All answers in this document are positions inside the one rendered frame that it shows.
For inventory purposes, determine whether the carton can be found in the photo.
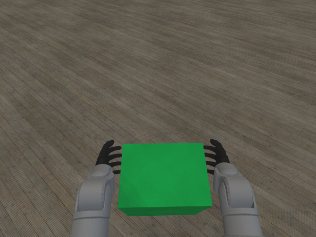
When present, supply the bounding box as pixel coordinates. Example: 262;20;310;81
118;143;212;216

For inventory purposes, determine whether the right robot forearm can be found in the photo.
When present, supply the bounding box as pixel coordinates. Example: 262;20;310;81
213;162;264;237

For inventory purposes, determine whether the left robot forearm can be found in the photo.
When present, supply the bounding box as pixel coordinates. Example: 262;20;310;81
70;164;115;237

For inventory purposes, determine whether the robot right hand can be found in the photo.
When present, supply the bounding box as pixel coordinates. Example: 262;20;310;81
203;139;230;175

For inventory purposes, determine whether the robot left hand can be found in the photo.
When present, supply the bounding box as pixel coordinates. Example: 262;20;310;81
95;140;122;174

